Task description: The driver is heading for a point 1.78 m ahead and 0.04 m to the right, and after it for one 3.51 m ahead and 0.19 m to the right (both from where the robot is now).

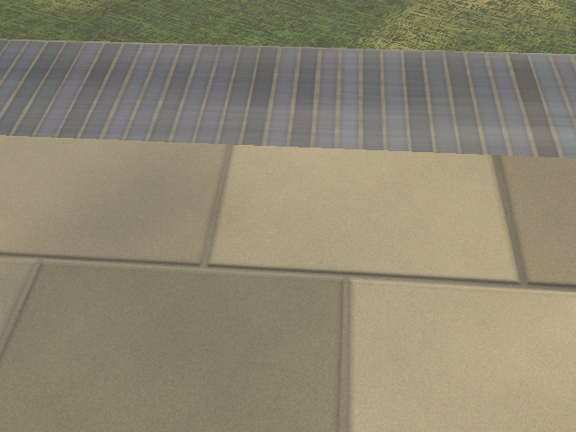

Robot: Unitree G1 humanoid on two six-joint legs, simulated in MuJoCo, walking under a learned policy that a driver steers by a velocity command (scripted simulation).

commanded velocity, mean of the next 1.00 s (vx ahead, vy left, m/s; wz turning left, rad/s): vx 0.01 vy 0.00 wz -0.04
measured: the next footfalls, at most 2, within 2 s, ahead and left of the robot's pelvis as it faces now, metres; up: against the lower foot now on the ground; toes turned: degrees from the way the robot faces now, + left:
right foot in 0.04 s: +0.05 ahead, -0.11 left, +0.00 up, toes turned -3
left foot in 0.50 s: +0.09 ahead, +0.12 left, +0.00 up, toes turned -15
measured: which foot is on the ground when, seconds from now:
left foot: down 0.00-0.04, up 0.06-0.48, down 0.50-0.80, up 0.82-1.00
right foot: up 0.00-0.02, down 0.04-1.00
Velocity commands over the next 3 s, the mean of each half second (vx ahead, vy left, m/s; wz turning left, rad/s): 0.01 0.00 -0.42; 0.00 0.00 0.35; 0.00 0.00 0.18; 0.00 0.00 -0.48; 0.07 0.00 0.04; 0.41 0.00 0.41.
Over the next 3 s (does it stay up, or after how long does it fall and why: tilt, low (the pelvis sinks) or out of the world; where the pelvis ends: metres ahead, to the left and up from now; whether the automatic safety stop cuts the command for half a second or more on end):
stays up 0.21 0.17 0.02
